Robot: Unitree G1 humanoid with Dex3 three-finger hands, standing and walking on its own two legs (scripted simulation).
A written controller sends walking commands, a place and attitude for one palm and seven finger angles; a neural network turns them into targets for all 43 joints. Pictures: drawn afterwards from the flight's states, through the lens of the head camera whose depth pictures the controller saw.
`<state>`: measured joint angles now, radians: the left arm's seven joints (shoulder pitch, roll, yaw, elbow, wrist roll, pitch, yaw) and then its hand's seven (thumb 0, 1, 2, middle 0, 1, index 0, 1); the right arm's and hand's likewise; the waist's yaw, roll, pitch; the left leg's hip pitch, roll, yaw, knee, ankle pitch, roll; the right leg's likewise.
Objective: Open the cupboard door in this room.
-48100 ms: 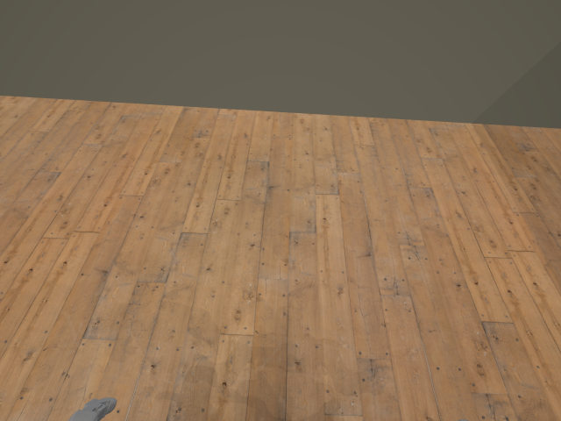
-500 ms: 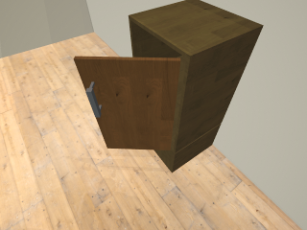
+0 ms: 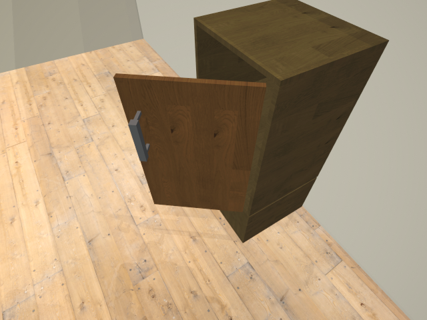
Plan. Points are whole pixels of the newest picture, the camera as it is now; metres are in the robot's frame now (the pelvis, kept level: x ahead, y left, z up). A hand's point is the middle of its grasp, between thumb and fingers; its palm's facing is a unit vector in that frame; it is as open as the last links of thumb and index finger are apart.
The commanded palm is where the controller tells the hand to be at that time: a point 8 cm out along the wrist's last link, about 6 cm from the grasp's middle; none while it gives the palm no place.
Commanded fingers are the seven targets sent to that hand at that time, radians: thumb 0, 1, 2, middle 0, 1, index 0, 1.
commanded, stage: shuffle to correct the standing spot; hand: left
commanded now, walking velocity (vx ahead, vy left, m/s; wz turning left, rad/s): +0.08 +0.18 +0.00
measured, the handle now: (141, 136) +0.57 +0.25 -0.04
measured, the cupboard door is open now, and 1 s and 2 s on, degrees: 53 53 53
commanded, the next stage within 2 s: come to a stop and stand still in 0.08 s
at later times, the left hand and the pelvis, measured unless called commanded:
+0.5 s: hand out of the picture +0.12 +0.20 -0.17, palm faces +0.00 -0.98 -0.20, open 7.3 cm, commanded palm none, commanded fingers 0.00 0.90 0.90 -0.20 -0.30 -0.20 -0.30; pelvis +0.04 +0.03 +0.00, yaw -1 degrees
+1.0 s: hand out of the picture +0.02 +0.16 -0.17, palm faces +0.03 -0.98 -0.19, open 7.3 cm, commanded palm none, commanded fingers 0.00 0.90 0.90 -0.20 -0.30 -0.20 -0.30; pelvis +0.03 -0.01 +0.01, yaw +0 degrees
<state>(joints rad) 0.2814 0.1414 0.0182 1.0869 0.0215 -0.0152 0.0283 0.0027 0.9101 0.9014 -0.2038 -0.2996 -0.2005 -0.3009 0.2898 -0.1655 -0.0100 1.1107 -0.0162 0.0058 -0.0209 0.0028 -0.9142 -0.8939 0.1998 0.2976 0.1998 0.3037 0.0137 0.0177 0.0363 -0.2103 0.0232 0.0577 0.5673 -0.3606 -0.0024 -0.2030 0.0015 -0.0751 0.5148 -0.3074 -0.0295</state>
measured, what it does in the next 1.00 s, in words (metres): steps on the spot: right foot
